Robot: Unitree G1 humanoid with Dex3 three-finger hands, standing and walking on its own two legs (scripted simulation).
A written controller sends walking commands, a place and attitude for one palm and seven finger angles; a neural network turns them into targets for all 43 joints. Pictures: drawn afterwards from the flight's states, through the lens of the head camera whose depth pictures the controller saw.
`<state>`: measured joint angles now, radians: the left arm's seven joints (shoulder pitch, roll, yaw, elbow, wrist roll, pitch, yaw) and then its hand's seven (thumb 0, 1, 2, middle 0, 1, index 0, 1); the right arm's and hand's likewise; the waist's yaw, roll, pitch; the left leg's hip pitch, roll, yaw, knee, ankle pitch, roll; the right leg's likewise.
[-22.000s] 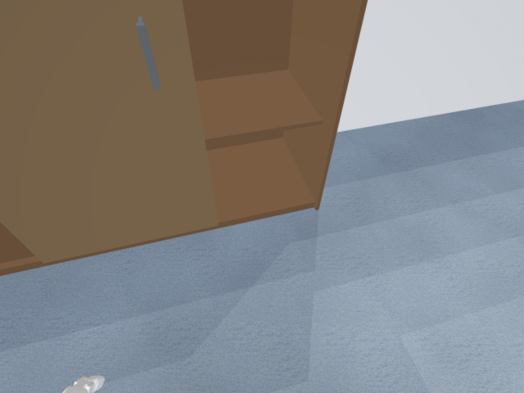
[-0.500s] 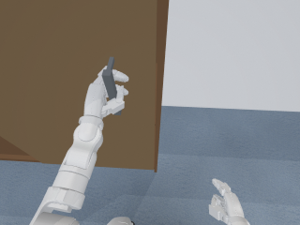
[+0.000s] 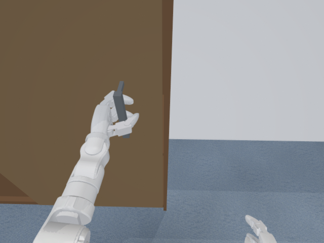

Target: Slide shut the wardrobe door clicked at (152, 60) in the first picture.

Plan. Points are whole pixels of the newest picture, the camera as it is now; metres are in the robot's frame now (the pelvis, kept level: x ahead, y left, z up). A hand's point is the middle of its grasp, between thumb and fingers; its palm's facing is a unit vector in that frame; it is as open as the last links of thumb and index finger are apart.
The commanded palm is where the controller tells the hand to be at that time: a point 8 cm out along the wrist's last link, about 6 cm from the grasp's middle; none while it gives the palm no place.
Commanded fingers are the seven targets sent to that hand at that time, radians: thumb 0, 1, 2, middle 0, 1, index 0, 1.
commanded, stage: loosen the grip on the handle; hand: left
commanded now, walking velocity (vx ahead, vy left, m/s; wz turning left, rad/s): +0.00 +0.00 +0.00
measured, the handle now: (123, 111) +0.43 +0.13 +0.11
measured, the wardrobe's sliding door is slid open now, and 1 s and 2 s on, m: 0.00 0.00 0.00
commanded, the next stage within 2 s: slip the hand off the handle in 0.40 s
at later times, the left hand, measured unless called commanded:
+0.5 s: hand (129, 124) +0.39 +0.11 +0.10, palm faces -0.01 -0.99 -0.11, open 14.5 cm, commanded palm +0.36 +0.16 +0.10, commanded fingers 0.00 -0.55 0.20 -0.25 -1.15 -0.25 -1.15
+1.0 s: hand (98, 128) +0.37 +0.18 +0.10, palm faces +0.06 -0.99 -0.13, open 14.6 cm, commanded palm +0.35 +0.23 +0.10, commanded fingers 0.00 -0.55 0.20 -0.25 -1.15 -0.25 -1.15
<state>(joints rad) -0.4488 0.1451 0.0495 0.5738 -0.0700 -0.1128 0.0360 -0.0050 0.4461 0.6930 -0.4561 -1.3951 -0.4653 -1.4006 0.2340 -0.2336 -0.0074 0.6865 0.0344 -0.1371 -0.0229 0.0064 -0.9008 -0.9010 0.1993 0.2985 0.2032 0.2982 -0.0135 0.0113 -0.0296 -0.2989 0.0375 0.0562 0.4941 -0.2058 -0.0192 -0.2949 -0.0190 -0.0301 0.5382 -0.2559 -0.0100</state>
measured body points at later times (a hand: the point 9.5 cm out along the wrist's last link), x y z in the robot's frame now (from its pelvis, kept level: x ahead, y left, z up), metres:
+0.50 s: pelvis +0.00 +0.01 -0.01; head +0.02 +0.00 +0.44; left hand +0.38 +0.16 +0.11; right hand +0.11 -0.24 -0.11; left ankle +0.03 +0.13 -0.74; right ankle +0.02 -0.11 -0.74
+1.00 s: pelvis +0.02 +0.01 -0.01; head +0.03 +0.00 +0.44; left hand +0.36 +0.24 +0.11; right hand +0.17 -0.23 -0.10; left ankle +0.03 +0.13 -0.74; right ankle +0.02 -0.11 -0.74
